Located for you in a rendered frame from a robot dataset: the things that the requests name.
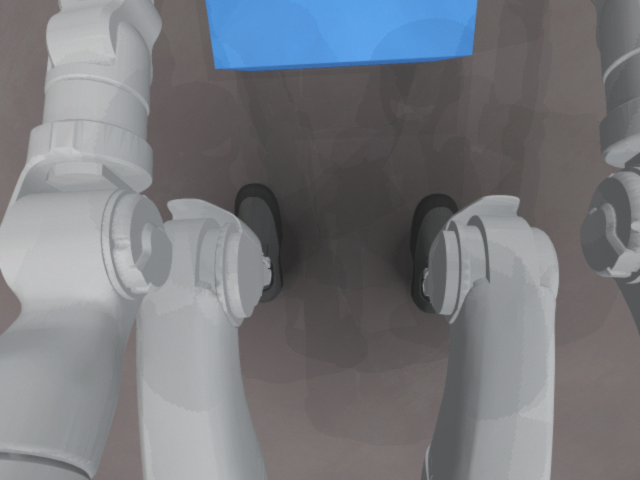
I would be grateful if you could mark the right robot shin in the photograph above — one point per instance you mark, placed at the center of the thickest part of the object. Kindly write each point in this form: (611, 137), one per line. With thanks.
(501, 205)

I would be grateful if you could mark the robot left upper arm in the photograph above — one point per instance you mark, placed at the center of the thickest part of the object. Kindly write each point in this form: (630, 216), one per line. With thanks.
(80, 263)

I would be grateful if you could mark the robot right upper arm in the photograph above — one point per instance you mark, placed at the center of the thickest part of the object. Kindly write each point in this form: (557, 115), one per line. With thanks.
(610, 234)

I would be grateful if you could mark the robot right thigh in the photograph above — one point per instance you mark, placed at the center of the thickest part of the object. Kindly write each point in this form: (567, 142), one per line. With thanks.
(496, 416)

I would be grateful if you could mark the robot left forearm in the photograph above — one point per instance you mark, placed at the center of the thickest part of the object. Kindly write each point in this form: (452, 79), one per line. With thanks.
(97, 100)

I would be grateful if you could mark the robot right forearm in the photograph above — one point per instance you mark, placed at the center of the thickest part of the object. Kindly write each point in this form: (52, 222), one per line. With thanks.
(618, 39)

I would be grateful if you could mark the carton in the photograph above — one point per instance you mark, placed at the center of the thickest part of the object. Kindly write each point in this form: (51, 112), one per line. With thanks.
(264, 35)

